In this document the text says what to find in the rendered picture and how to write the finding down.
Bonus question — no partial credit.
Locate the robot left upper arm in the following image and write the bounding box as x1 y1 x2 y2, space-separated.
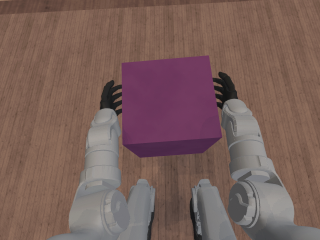
46 188 131 240

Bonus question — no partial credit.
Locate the robot thigh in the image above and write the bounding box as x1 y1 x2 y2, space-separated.
191 183 237 240
117 183 156 240

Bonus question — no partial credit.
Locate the robot left thigh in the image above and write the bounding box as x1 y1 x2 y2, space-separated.
117 183 156 240

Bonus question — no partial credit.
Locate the carton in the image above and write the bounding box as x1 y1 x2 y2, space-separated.
121 55 222 158

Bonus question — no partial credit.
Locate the robot right upper arm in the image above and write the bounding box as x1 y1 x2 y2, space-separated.
227 179 320 240

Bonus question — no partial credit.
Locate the right robot hand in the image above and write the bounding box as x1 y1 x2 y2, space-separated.
212 72 238 109

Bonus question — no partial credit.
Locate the left robot forearm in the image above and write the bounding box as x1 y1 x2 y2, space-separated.
68 108 122 229

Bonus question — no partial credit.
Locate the right robot forearm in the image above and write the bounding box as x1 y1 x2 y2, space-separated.
221 99 295 215

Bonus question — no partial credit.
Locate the robot right thigh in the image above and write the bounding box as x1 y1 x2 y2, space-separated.
191 183 237 240

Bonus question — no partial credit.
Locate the left robot hand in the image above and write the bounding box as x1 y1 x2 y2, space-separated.
100 80 122 116

